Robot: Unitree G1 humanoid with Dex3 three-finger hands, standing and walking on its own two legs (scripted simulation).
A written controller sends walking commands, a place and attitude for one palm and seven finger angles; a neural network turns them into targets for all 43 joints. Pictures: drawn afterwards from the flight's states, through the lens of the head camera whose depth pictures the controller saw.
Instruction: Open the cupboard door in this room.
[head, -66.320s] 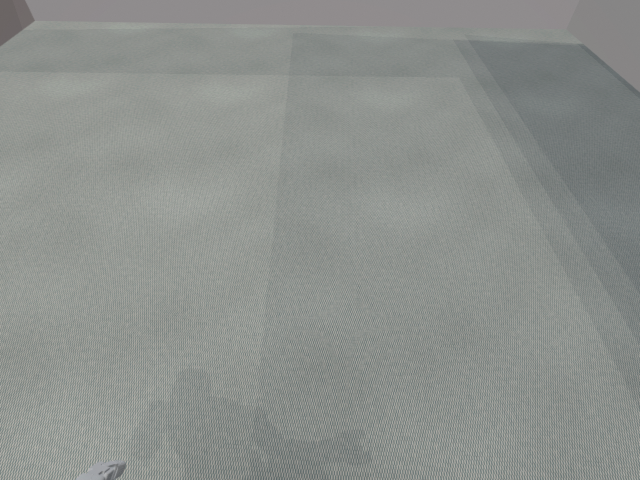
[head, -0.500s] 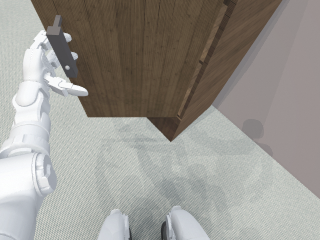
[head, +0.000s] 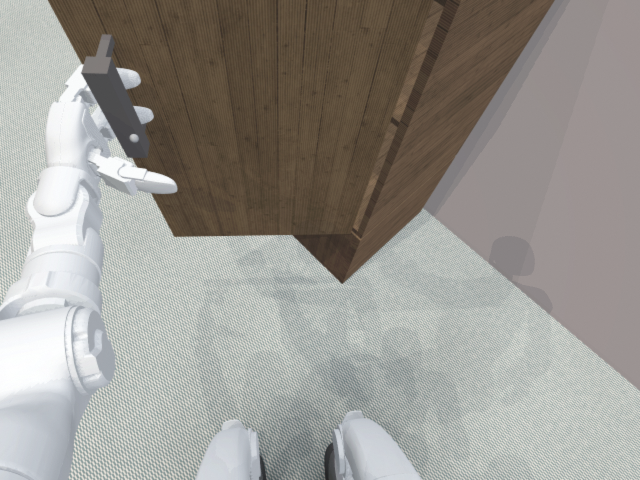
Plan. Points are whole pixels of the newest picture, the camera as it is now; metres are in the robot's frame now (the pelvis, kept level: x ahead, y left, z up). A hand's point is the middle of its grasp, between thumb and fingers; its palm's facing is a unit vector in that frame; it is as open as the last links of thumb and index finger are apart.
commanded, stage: close the thumb around the handle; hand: left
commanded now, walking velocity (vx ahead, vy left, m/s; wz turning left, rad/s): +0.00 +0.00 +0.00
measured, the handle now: (123, 99) +0.57 +0.20 +0.08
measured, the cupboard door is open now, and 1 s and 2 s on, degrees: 49 51 94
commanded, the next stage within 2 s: pull the door open along its arc in 0.72 s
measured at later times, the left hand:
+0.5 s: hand (136, 136) +0.52 +0.18 +0.07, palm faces -0.01 -1.00 -0.02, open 8.0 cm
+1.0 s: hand (136, 140) +0.51 +0.17 +0.07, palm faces -0.01 -1.00 -0.01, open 6.0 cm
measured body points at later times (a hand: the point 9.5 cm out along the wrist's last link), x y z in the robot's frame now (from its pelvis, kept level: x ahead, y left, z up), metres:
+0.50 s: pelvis +0.00 +0.00 +0.00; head +0.14 +0.02 +0.43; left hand +0.51 +0.23 +0.08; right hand +0.01 -0.26 -0.11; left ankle +0.02 +0.10 -0.66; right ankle +0.01 -0.12 -0.66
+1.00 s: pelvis +0.01 +0.00 +0.00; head +0.13 +0.02 +0.44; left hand +0.50 +0.23 +0.08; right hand +0.01 -0.26 -0.11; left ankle +0.02 +0.10 -0.66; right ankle +0.01 -0.12 -0.66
